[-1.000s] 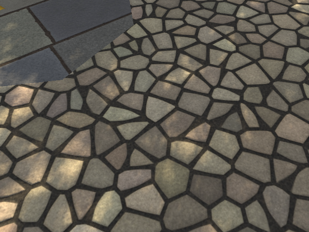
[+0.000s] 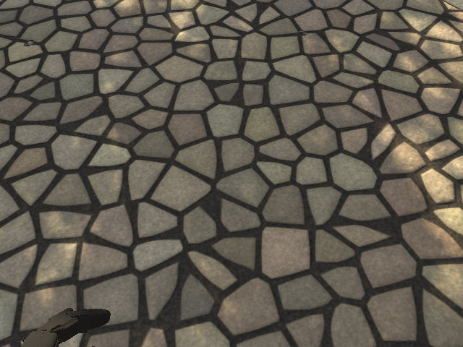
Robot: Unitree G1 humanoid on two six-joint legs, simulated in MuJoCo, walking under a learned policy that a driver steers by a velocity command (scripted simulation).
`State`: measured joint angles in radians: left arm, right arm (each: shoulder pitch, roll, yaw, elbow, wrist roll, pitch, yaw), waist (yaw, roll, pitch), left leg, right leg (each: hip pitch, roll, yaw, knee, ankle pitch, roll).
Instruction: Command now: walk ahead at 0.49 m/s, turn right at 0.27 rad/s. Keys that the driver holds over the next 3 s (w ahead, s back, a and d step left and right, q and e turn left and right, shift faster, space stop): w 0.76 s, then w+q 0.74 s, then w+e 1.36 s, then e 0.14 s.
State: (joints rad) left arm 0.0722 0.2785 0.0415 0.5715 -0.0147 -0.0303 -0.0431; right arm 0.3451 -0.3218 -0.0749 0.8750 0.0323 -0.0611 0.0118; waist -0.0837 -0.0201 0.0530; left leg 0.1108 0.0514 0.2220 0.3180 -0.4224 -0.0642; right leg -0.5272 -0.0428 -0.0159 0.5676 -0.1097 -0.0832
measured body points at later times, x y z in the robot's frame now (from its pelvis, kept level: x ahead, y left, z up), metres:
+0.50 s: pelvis +0.29 +0.01 +0.01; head +0.32 +0.01 +0.46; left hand +0.32 +0.30 -0.11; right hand +0.50 -0.23 -0.08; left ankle +0.46 +0.12 -0.71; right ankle +0.14 -0.11 -0.72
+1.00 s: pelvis +0.57 +0.02 +0.02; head +0.60 +0.02 +0.47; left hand +0.80 +0.25 -0.06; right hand +0.56 -0.27 -0.11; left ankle +0.45 +0.12 -0.72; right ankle +0.75 -0.13 -0.69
